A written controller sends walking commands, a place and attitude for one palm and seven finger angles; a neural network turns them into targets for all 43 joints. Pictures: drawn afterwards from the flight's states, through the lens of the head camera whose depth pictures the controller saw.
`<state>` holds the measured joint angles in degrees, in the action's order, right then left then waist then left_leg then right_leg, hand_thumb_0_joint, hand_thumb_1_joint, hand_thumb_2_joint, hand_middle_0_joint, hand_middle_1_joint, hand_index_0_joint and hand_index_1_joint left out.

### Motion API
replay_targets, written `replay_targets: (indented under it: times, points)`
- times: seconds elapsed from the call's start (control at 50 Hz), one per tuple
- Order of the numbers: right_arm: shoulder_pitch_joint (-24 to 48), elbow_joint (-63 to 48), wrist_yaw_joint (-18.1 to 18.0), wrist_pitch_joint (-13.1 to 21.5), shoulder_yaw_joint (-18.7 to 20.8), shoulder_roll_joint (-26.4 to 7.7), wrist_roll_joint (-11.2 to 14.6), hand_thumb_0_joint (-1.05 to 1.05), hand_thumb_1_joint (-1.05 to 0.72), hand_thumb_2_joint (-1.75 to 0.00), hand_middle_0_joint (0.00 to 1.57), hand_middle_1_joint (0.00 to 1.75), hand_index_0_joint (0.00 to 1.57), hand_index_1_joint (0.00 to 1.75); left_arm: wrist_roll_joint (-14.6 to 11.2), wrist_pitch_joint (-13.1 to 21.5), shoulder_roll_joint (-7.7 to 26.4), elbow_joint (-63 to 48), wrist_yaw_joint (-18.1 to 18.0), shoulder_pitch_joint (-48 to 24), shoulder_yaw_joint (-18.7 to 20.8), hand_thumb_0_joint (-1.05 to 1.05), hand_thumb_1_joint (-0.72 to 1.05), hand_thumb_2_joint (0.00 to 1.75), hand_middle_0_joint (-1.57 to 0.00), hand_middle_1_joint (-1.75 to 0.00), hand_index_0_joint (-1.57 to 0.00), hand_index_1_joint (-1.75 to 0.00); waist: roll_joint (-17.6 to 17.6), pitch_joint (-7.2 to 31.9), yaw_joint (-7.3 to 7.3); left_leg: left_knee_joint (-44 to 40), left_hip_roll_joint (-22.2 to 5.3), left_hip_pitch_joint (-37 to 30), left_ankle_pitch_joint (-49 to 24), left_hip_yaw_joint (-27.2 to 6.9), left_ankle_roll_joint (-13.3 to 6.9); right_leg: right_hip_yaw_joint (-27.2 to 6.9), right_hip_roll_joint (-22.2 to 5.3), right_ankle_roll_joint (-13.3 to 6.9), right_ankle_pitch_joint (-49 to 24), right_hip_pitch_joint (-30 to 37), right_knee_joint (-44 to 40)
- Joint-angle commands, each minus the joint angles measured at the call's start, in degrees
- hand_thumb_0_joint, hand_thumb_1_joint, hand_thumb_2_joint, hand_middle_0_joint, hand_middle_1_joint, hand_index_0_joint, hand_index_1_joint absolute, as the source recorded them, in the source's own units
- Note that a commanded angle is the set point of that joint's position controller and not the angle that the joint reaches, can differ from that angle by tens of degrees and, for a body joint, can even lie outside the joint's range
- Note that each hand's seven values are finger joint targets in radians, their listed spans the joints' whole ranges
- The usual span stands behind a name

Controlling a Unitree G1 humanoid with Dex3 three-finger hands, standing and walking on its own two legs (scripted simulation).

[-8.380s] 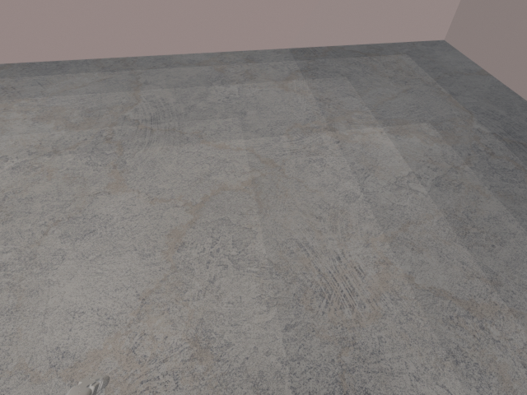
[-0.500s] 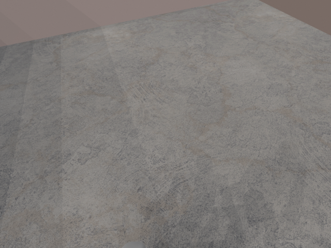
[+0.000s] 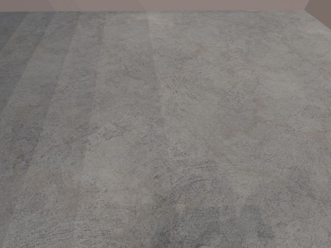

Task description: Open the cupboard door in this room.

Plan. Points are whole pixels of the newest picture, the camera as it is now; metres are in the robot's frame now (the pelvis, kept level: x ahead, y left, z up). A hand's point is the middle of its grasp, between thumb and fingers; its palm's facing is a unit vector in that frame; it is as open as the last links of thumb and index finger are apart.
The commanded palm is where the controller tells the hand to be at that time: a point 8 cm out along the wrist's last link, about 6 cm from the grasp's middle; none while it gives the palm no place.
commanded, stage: turn or walk to find it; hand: left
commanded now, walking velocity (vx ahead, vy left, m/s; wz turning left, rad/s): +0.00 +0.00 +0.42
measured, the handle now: out of the picture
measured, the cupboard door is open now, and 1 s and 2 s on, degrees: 0 0 0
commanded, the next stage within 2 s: none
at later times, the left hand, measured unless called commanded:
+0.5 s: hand out of the picture -0.01 +0.16 -0.16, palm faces +0.26 -0.94 -0.24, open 7.4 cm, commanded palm none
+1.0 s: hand out of the picture -0.06 +0.23 -0.16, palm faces +0.43 -0.86 -0.25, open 7.4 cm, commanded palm none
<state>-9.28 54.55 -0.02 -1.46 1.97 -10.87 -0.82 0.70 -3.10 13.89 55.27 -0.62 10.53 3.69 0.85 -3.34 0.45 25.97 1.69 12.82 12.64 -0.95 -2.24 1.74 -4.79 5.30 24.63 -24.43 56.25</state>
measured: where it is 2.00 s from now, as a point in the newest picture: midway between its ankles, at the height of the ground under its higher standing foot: outside the picture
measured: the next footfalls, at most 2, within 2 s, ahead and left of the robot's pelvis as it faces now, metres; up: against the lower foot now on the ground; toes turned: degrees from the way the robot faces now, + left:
right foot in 0.16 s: +0.03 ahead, -0.14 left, +0.00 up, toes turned +0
left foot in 0.62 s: -0.04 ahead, +0.11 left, +0.00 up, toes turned +22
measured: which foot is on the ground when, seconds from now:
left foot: down 0.00-0.16, up 0.18-0.60, down 0.62-1.00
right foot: up 0.00-0.14, down 0.16-0.62, up 0.64-1.00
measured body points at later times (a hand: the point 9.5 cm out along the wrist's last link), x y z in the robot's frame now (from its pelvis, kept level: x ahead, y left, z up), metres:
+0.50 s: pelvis -0.03 -0.03 +0.00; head +0.00 -0.04 +0.44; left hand -0.02 +0.21 -0.14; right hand +0.06 -0.28 -0.16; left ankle -0.08 +0.11 -0.69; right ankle -0.01 -0.14 -0.74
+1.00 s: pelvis -0.06 +0.00 +0.00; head -0.05 +0.01 +0.45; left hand -0.08 +0.27 -0.14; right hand +0.09 -0.20 -0.14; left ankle -0.08 +0.09 -0.74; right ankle -0.01 -0.14 -0.69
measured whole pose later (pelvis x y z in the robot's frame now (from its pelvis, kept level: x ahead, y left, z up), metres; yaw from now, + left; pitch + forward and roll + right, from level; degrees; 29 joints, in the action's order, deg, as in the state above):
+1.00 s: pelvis -0.06 +0.00 +0.00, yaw +24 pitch -1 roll +0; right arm -11.7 55.0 0.1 -1.7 2.3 -10.5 -1.0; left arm 0.6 -3.2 13.6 54.3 -0.9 8.6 3.7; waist 0.2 -3.0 -0.8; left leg 25.6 2.6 13.8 11.2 -1.7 -2.7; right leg 1.2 -4.2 5.3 24.6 -23.4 53.5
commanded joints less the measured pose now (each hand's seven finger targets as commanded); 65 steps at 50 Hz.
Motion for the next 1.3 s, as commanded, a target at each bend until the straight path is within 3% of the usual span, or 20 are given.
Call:
replay_targets:
  times: [0.0,0.1,0.12,0.14,0.16,0.2,0.26,0.48,0.56,0.6,0.62,0.66,0.74,0.94,1.06,1.08,1.12,1.14,1.2,1.28]
  points:
    - [-3.25,-2.63,-0.88,0.49,3.76,-12.16,-0.65,0.00,-0.90,-0.90,0.20,0.30,0.20,0.30,-0.12,1.37,3.00,-5.56,-0.50,-1.67,0.18,0.00,0.90,0.90,-0.20,-0.30,-0.20,-0.30,-9.39,4.35,-2.32,-5.50,-15.04,-5.26,-22.54,-15.48,-7.76,0.06,0.96,-0.49,1.45,-0.39,-8.61]
    - [-0.93,-3.50,-0.47,0.14,4.09,-11.40,-0.22,0.00,-0.90,-0.90,0.20,0.30,0.20,0.30,-0.28,2.50,3.84,-4.29,-0.78,4.75,0.57,0.00,0.90,0.90,-0.20,-0.30,-0.20,-0.30,-8.02,6.36,1.27,0.04,-10.58,4.82,-15.56,-15.79,-3.94,1.28,2.19,-1.56,-12.28,16.48,-30.47]
    - [-1.70,-3.85,-0.23,0.20,3.80,-8.99,0.17,0.00,-0.90,-0.90,0.20,0.30,0.20,0.30,0.14,3.12,6.47,-4.11,-1.07,6.44,1.12,0.00,0.90,0.90,-0.20,-0.30,-0.20,-0.30,-0.52,7.69,1.88,5.41,-6.69,11.49,-6.43,-12.71,-0.84,-3.76,-3.47,-2.92,-14.08,24.27,-36.39]
    - [-2.16,-5.22,0.04,0.25,3.11,-5.06,0.40,0.00,-0.90,-0.90,0.20,0.30,0.20,0.30,1.00,3.59,11.54,-4.28,-1.53,7.21,2.14,0.00,0.90,0.90,-0.20,-0.30,-0.20,-0.30,15.54,7.36,2.38,17.91,1.58,21.25,12.95,-3.03,3.30,-18.59,-17.99,-8.58,-17.77,28.14,-39.52]
    - [-0.09,-5.77,-0.13,-0.30,3.84,-7.61,-0.05,0.00,-0.90,-0.90,0.20,0.30,0.20,0.30,0.61,3.29,12.55,-5.19,-1.55,6.93,2.02,0.00,0.90,0.90,-0.20,-0.30,-0.20,-0.30,14.04,5.74,3.19,29.75,0.93,19.89,21.19,-3.31,3.57,-21.04,-23.86,-13.85,-20.34,18.95,-40.86]
    - [-2.35,-3.49,0.35,-1.77,4.48,-8.01,-0.49,0.00,-0.90,-0.90,0.20,0.30,0.20,0.30,0.30,3.10,8.88,-6.80,-1.90,-0.35,1.84,0.00,0.90,0.90,-0.20,-0.30,-0.20,-0.30,9.83,1.66,-0.25,40.72,-1.29,19.08,15.10,-5.23,3.49,-14.88,-18.76,-13.12,-8.64,10.71,-43.29]
    - [-5.84,-0.97,1.05,-1.98,4.14,-6.74,-0.66,0.00,-0.90,-0.90,0.20,0.30,0.20,0.30,0.31,3.70,5.75,-7.44,-1.34,-2.89,0.51,0.00,0.90,0.90,-0.20,-0.30,-0.20,-0.30,7.49,0.32,-2.26,44.59,-2.34,18.99,7.63,-2.33,5.05,-3.81,-12.28,-10.27,-15.03,11.24,-40.45]
    - [0.86,-2.34,0.79,-0.91,2.38,-4.97,0.26,0.00,-0.90,-0.90,0.20,0.30,0.20,0.30,1.20,3.26,9.43,-3.36,-1.20,5.99,1.80,0.00,0.90,0.90,-0.20,-0.30,-0.20,-0.30,11.24,3.54,2.66,20.02,-3.65,12.00,14.36,4.54,5.94,0.29,-15.95,-13.35,-32.84,19.73,-33.86]
    - [-5.26,-0.78,0.56,0.43,2.45,-6.50,0.29,0.00,-0.90,-0.90,0.20,0.30,0.20,0.30,0.32,2.59,9.24,-2.90,-1.03,4.22,2.02,0.00,0.90,0.90,-0.20,-0.30,-0.20,-0.30,6.01,7.64,-1.08,-1.90,-3.36,-3.08,-2.09,5.73,4.53,6.00,-13.64,-7.67,-31.04,15.21,-22.68]
    - [-9.06,-0.84,0.12,1.02,4.45,-15.41,-0.11,0.00,-0.90,-0.90,0.20,0.30,0.20,0.30,-0.15,1.80,3.09,-5.79,-0.56,3.09,0.37,0.00,0.90,0.90,-0.20,-0.30,-0.20,-0.30,-19.24,7.46,-3.22,-6.85,-23.06,-14.34,-29.64,-18.66,-3.86,8.19,-2.70,-0.81,10.32,-7.13,-3.00]
    - [-10.74,-0.01,-0.13,0.46,4.57,-16.43,-0.26,0.00,-0.90,-0.90,0.20,0.30,0.20,0.30,0.21,1.21,3.72,-6.49,-0.86,0.41,0.21,0.00,0.90,0.90,-0.20,-0.30,-0.20,-0.30,-15.07,7.59,-4.56,-6.22,-25.53,-10.23,-30.90,-17.42,-7.78,3.24,-2.59,-1.59,12.39,-5.52,3.05]
    - [-5.79,-0.56,-1.18,0.65,3.57,-12.85,-0.52,0.00,-0.90,-0.90,0.20,0.30,0.20,0.30,0.30,0.49,4.30,-5.06,-0.84,-2.10,0.84,0.00,0.90,0.90,-0.20,-0.30,-0.20,-0.30,-17.01,2.41,-3.23,-8.04,-19.99,-4.24,-23.26,-14.21,-6.56,0.16,-3.15,-1.61,6.04,-6.81,7.04]
    - [-2.63,-2.03,-1.35,1.38,2.74,-11.36,-0.19,0.00,-0.90,-0.90,0.20,0.30,0.20,0.30,0.27,1.05,4.32,-2.67,-0.03,1.10,0.82,0.00,0.90,0.90,-0.20,-0.30,-0.20,-0.30,-8.34,3.40,-0.91,-7.07,-15.27,-6.81,-26.86,-9.15,-5.36,-0.09,-1.76,-0.60,-2.20,-6.75,8.94]
    - [-5.31,-2.14,-0.89,0.73,3.77,-11.60,-0.62,0.00,-0.90,-0.90,0.20,0.30,0.20,0.30,-0.01,1.09,3.14,-5.86,-0.64,-3.15,0.30,0.00,0.90,0.90,-0.20,-0.30,-0.20,-0.30,-8.20,4.45,-2.70,-7.20,-15.64,-6.47,-18.89,-16.55,-8.09,-0.97,0.32,-0.29,0.95,-3.30,-4.42]
    - [-3.20,-2.98,-0.53,0.22,4.09,-11.32,-0.48,0.00,-0.90,-0.90,0.20,0.30,0.20,0.30,-0.49,2.11,3.11,-5.06,-0.92,2.39,0.38,0.00,0.90,0.90,-0.20,-0.30,-0.20,-0.30,-8.57,6.38,0.17,-2.88,-11.59,2.70,-16.48,-18.38,-5.44,0.68,3.04,-1.85,-8.17,12.93,-26.16]
    - [-3.03,-3.16,-0.37,0.22,4.05,-10.21,-0.09,0.00,-0.90,-0.90,0.20,0.30,0.20,0.30,-0.37,2.55,4.27,-4.57,-1.11,4.33,0.68,0.00,0.90,0.90,-0.20,-0.30,-0.20,-0.30,-5.77,7.45,1.15,-0.14,-9.22,7.22,-11.22,-16.92,-3.11,-0.34,1.37,-2.23,-13.02,19.62,-33.52]
    - [-2.42,-5.47,-0.04,0.13,3.32,-5.13,0.25,0.00,-0.90,-0.90,0.20,0.30,0.20,0.30,0.94,3.33,12.46,-5.20,-1.65,6.02,2.28,0.00,0.90,0.90,-0.20,-0.30,-0.20,-0.30,16.65,5.45,2.56,21.94,2.96,22.95,18.58,-2.32,3.88,-22.59,-21.72,-11.51,-14.04,24.40,-41.98]
    - [-1.39,-5.08,0.00,-0.55,4.14,-7.98,-0.31,0.00,-0.90,-0.90,0.20,0.30,0.20,0.30,0.41,2.93,11.76,-6.09,-1.70,4.72,1.76,0.00,0.90,0.90,-0.20,-0.30,-0.20,-0.30,10.14,4.26,2.34,32.14,0.56,20.09,19.60,-4.55,3.49,-20.53,-23.25,-14.55,-12.81,15.30,-42.68]
    - [-6.09,-1.42,0.83,-2.08,4.57,-7.46,-0.70,0.00,-0.90,-0.90,0.20,0.30,0.20,0.30,0.11,3.07,6.80,-8.06,-1.71,-4.55,0.94,0.00,0.90,0.90,-0.20,-0.30,-0.20,-0.30,6.50,-0.85,-2.72,43.14,-2.18,18.67,10.44,-3.84,4.15,-10.04,-14.79,-11.16,-6.23,7.32,-43.40]
    - [-7.04,-0.34,1.01,-2.22,4.13,-6.51,-0.60,0.00,-0.90,-0.90,0.20,0.30,0.20,0.30,0.20,3.83,5.29,-6.65,-1.45,-0.56,0.46,0.00,0.90,0.90,-0.20,-0.30,-0.20,-0.30,8.01,0.09,-1.49,44.01,-3.00,19.19,5.99,-1.48,6.00,-2.93,-12.31,-10.52,-13.21,11.73,-41.36]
